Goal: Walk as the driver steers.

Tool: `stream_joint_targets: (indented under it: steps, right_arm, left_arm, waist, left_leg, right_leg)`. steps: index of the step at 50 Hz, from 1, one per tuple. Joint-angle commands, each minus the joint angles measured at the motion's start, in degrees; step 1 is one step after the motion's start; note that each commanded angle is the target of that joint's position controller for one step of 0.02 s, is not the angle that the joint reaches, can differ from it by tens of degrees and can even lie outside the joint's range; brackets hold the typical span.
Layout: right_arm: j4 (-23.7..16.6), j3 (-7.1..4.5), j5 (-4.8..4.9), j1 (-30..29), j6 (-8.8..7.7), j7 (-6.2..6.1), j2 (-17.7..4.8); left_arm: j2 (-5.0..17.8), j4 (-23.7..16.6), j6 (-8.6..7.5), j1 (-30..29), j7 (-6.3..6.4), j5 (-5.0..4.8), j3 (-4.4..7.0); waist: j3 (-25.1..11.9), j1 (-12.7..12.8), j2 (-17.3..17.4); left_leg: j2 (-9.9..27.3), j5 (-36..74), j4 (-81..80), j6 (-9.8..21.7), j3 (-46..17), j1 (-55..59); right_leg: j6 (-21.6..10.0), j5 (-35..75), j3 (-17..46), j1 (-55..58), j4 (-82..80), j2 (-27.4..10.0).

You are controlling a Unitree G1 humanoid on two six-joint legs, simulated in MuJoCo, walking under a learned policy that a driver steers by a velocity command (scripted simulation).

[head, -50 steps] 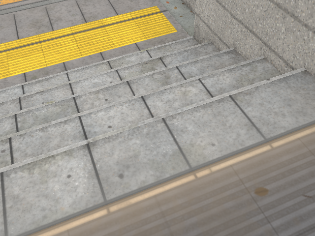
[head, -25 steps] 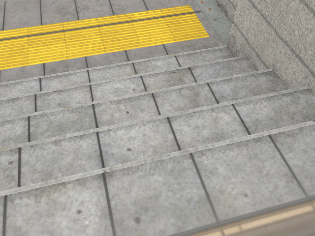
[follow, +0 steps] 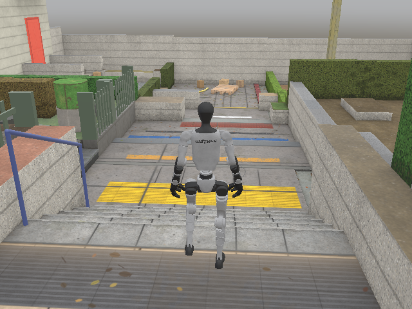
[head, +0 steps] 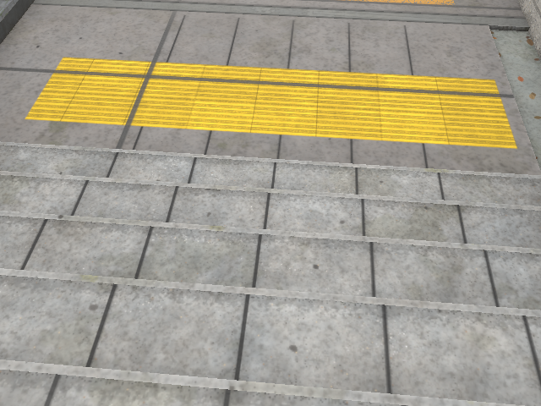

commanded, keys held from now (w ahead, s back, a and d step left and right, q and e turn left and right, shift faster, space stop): w+q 0.24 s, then w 0.76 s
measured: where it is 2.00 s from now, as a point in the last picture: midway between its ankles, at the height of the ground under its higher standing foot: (240, 298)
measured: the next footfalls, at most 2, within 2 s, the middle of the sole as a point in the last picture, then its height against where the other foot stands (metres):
left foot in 0.30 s outside the picture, level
right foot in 0.92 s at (295, 349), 0.17 m lower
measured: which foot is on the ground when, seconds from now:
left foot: up 0.00-0.28, down 0.30-0.94, up 0.96-1.00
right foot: down 0.00-0.30, up 0.32-0.90, down 0.92-1.00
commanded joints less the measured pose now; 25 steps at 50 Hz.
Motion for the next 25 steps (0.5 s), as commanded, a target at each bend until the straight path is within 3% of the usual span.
stream_joint_targets:
  steps: [1,4,7,11,13,14,15,16,17,18,19,20,21,22,23,25]
  right_arm:
    - [-4.2,1.39,0.94,-4.6,-0.19,1.53,1.6]
    - [-5.9,2.02,0.77,-8.7,0.81,2.29,1.0]
    - [-7.1,1.42,0.78,-10.7,1.65,1.86,-1.7]
    - [-8.0,0.77,0.84,-14.1,1.96,1.06,-3.5]
    - [-8.0,-0.04,1.44,-13.4,1.49,0.49,-5.1]
    - [-7.5,-0.78,2.33,-10.6,0.78,-0.12,-6.7]
    - [-6.1,-2.11,2.88,-5.4,-0.13,-1.13,-9.4]
    - [-2.8,-3.08,2.82,6.9,-0.20,-2.37,-11.4]
    - [1.7,-3.32,1.75,21.1,0.60,-3.37,-13.6]
    - [4.3,-3.69,0.56,26.7,-0.04,-3.32,-12.9]
    - [3.4,-4.67,1.25,19.2,-1.19,-3.58,-14.1]
    - [2.6,-3.63,2.23,12.5,-1.59,-3.63,-10.0]
    - [2.3,-1.98,2.71,9.5,-1.61,-3.31,-5.5]
    - [1.4,-0.72,2.60,5.6,-1.51,-2.89,-2.3]
    - [0.6,-0.10,2.28,4.0,-1.39,-2.64,-0.9]
    - [-0.2,-0.42,1.48,3.5,-2.29,-2.34,-2.8]
  left_arm:
    - [5.1,-1.7,-1.57,1.6,0.39,1.16,1.42]
    - [6.2,0.1,-1.90,4.4,-1.21,1.47,1.84]
    - [7.4,1.0,-2.35,4.3,-2.61,1.43,1.96]
    - [10.2,2.8,-1.21,8.2,-2.40,1.03,3.04]
    - [12.2,3.5,-0.22,9.9,-2.28,1.18,3.78]
    - [13.2,3.6,0.21,9.2,-2.41,0.89,4.06]
    - [13.1,4.3,0.32,11.1,-3.05,1.65,3.79]
    - [7.5,4.6,-0.02,17.1,-3.86,3.07,1.82]
    - [3.5,3.2,-0.45,16.5,-6.47,3.51,-0.48]
    - [6.4,0.2,-0.12,2.5,-7.49,-0.18,0.78]
    - [6.7,-1.7,-0.36,-4.2,-6.68,-0.96,0.85]
    - [9.2,-1.4,-0.49,-3.7,-4.97,0.60,1.51]
    - [8.2,-1.0,-0.46,-1.4,-3.77,1.72,1.43]
    - [5.0,-0.5,-0.17,0.3,-2.91,1.79,0.59]
    - [2.9,0.0,0.47,1.6,-2.53,1.75,0.05]
    - [2.7,0.0,1.42,1.0,-2.65,0.74,-0.15]
  waist:
    - [1.2,0.9,-4.4]
    - [2.3,0.7,-4.6]
    - [2.9,-1.1,-5.5]
    - [3.7,-0.8,-5.1]
    - [2.5,-2.1,-6.2]
    - [1.1,-4.3,-5.9]
    - [-2.6,-5.6,-5.6]
    - [-15.1,-6.4,0.1]
    - [-24.6,-10.8,7.7]
    - [-16.9,-16.4,0.3]
    - [-5.2,-14.2,0.6]
    - [-2.9,-10.5,1.8]
    - [-2.1,-6.9,2.4]
    - [-0.4,-3.2,1.5]
    - [0.2,-1.4,0.9]
    - [0.4,-1.0,0.6]
  left_leg:
    - [4.5,9.2,-8.6,-1.0,-0.2,-8.9]
    - [3.3,16.5,-16.1,-0.8,2.4,-5.0]
    - [2.4,18.7,-19.4,0.4,1.4,-3.9]
    - [-0.3,13.3,-24.7,1.5,3.3,-4.2]
    - [-3.7,9.0,-26.0,2.3,5.7,1.0]
    - [-6.1,11.6,-29.0,3.5,7.5,7.5]
    - [-8.2,15.3,-27.5,5.6,7.5,20.1]
    - [-1.9,24.7,-20.1,13.4,-3.8,49.1]
    - [12.3,25.0,-31.9,22.8,-30.5,66.4]
    - [14.0,15.0,-40.4,18.9,-36.1,64.3]
    - [13.3,9.9,-42.7,15.3,-30.9,52.3]
    - [11.1,7.5,-44.1,14.1,-25.7,40.7]
    - [10.2,8.9,-45.5,13.9,-22.0,31.5]
    - [9.9,10.6,-47.7,13.2,-19.0,21.3]
    - [9.5,10.2,-50.1,13.2,-17.3,15.1]
    - [7.8,9.1,-52.2,12.4,-13.1,10.8]
  right_leg:
    - [-11.7,17.4,4.6,4.9,-10.2,-15.3]
    - [-11.6,27.3,-1.4,1.1,-9.9,-14.4]
    - [-10.7,32.2,-3.7,2.9,-8.1,-15.5]
    - [-9.3,38.5,-5.6,12.5,-4.1,-16.6]
    - [-8.4,51.2,-6.7,14.7,1.7,-17.1]
    - [-7.3,56.0,-8.0,12.9,7.0,-16.3]
    - [-5.6,56.3,-8.6,6.3,15.5,-14.3]
    - [-0.6,41.9,-8.0,-13.6,31.9,-11.1]
    - [2.9,-16.5,-2.9,-28.4,46.6,-2.1]
    - [1.3,-23.0,8.3,-39.2,56.8,0.6]
    - [-0.1,-19.8,12.7,-45.1,59.3,-3.4]
    - [-1.1,-16.9,13.7,-40.0,57.2,-5.9]
    - [-2.0,-14.9,13.6,-34.5,54.9,-7.2]
    - [-2.0,-12.8,13.4,-28.4,51.4,-8.9]
    - [-1.4,-12.8,12.8,-24.8,49.6,-8.8]
    - [0.1,-8.3,10.4,-24.5,44.0,-7.8]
